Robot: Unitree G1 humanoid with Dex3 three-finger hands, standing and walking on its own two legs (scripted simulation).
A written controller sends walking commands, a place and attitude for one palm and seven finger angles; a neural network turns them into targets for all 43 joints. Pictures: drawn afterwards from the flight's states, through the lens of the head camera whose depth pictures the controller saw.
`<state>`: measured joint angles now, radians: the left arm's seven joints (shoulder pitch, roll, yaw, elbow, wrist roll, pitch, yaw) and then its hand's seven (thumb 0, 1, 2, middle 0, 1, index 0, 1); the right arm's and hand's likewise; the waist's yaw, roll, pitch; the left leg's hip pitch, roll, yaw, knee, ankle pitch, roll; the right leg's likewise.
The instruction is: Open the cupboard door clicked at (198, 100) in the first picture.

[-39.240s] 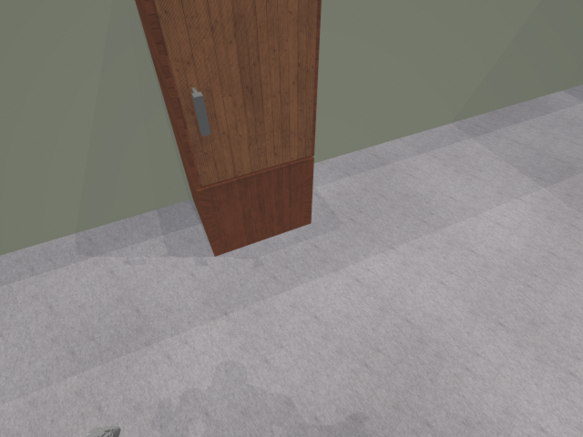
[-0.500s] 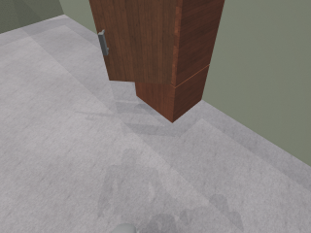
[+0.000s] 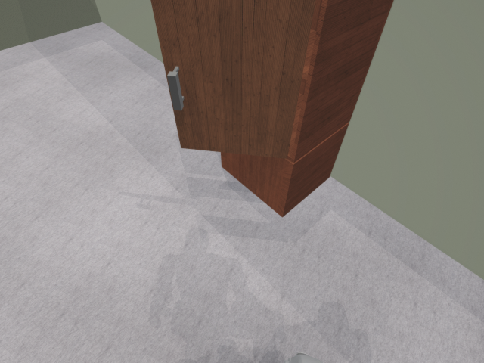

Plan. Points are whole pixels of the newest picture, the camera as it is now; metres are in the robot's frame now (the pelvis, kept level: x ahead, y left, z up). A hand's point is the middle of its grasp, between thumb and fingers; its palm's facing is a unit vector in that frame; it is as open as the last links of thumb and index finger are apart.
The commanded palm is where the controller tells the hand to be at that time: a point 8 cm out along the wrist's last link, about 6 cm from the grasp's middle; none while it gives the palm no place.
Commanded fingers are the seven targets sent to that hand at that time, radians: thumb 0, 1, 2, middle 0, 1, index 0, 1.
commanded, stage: take the last steps up to it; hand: left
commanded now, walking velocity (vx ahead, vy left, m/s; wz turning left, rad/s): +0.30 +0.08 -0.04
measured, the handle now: (177, 88) +0.89 +0.29 -0.05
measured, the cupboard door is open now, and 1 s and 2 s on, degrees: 40 40 40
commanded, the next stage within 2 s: come to a stop and stand still in 0.62 s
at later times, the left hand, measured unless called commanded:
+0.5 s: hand (134, 360) +0.15 +0.23 -0.19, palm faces +0.08 -0.99 -0.15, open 7.3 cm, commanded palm none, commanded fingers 0.00 0.90 0.90 -0.20 -0.30 -0.20 -0.30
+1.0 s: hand (161, 226) +0.44 +0.25 -0.17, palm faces -0.10 -0.97 -0.21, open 7.4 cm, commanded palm none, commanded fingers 0.00 0.90 0.90 -0.20 -0.30 -0.20 -0.30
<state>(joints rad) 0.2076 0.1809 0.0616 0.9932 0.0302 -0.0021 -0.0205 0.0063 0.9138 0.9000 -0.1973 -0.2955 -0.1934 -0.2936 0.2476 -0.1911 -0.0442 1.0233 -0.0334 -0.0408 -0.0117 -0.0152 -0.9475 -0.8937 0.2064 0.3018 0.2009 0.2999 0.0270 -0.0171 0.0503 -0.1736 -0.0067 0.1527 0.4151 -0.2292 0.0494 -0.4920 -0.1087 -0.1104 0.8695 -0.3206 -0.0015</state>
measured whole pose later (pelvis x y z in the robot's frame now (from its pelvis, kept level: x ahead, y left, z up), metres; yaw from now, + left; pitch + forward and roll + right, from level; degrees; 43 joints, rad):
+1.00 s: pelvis +0.33 +0.08 -0.01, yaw -4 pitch +0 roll +1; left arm 0.12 0.18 0.02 1.01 0.02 0.01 0.02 0.00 0.92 0.90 -0.20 -0.30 -0.20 -0.29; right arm 0.27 -0.13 -0.02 1.09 -0.01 0.01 -0.03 0.00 -0.91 -0.89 0.20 0.30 0.20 0.30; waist -0.04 -0.02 0.05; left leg -0.18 0.01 0.16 0.51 -0.33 0.03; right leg -0.31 -0.04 -0.05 0.57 -0.26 -0.01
